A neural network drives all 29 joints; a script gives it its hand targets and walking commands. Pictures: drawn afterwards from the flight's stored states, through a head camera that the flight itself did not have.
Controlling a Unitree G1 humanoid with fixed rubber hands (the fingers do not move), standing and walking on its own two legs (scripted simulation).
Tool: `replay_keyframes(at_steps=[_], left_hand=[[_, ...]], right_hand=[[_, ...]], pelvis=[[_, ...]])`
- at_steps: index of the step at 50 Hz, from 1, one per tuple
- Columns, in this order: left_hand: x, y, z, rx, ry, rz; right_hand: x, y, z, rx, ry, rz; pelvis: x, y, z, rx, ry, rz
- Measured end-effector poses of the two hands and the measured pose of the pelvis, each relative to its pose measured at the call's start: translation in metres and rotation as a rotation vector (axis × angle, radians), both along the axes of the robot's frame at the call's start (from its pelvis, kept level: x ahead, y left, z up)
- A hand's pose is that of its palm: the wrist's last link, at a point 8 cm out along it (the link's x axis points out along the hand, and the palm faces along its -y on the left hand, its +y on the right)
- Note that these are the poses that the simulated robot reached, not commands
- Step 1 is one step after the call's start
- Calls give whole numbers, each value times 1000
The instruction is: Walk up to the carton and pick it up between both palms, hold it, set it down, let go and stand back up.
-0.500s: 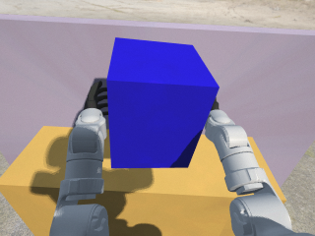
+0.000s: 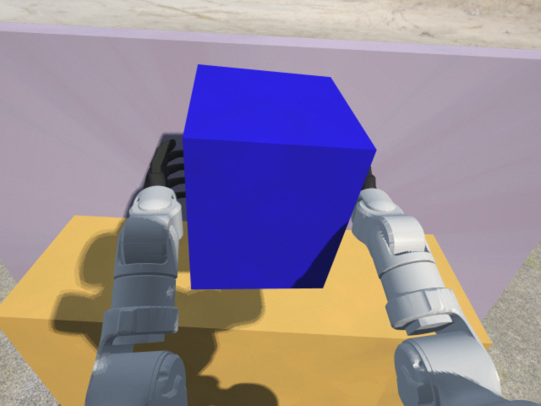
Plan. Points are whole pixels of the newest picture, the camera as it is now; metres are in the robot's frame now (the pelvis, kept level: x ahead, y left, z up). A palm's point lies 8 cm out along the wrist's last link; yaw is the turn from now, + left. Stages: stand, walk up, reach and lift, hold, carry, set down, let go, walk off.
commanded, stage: hold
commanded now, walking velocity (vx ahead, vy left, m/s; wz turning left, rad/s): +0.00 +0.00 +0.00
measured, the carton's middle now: (262, 180) +0.39 +0.03 +0.21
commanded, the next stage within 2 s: set down in 0.64 s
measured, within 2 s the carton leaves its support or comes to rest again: neither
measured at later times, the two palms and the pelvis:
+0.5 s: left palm (159, 192) +0.35 +0.17 +0.21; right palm (361, 194) +0.37 -0.12 +0.20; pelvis +0.00 +0.00 +0.00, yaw +0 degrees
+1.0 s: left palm (155, 194) +0.36 +0.18 +0.20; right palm (350, 200) +0.38 -0.11 +0.19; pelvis +0.00 +0.00 +0.00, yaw +0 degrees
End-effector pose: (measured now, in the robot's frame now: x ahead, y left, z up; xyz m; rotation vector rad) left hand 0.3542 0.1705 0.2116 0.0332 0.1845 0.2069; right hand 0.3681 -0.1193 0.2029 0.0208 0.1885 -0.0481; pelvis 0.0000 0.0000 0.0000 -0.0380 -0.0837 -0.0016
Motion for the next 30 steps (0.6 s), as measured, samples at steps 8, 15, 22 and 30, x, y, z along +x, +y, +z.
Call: replay_keyframes(at_steps=[8, 15, 22, 30], left_hand=[[0, 0, 0, 0, -1, 0], [0, 0, 0, 0, -1, 0], [-1, 0, 1, 0, -4, 0], [-1, 0, 2, -1, -7, 0]], right_hand=[[0, 0, 0, 0, -1, 0], [0, 0, 0, 0, -1, -1], [0, 0, 1, 0, -3, -1], [-1, 0, 2, 0, -6, -1]], pelvis=[[0, 0, 0, 0, 0, 0], [0, 0, 0, 0, 0, 0], [0, 0, 0, 0, -1, 0], [0, 0, 0, 0, -1, 0]])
